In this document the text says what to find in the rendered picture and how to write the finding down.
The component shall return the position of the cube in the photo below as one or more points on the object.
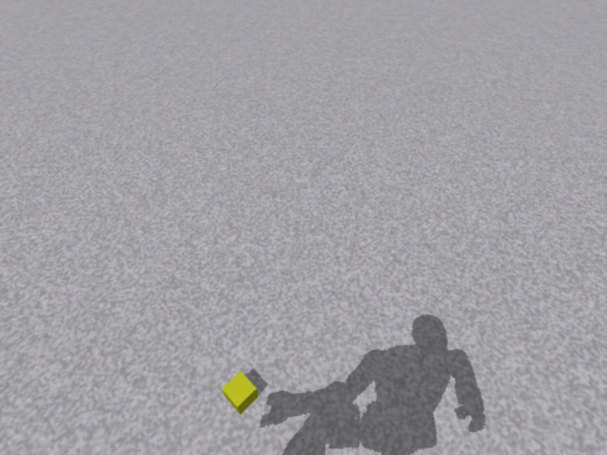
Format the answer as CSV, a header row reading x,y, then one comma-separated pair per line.
x,y
240,392

